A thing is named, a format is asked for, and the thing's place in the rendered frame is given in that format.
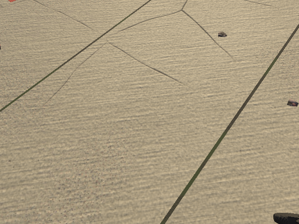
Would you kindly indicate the robot right hand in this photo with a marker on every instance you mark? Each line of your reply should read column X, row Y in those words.
column 286, row 218

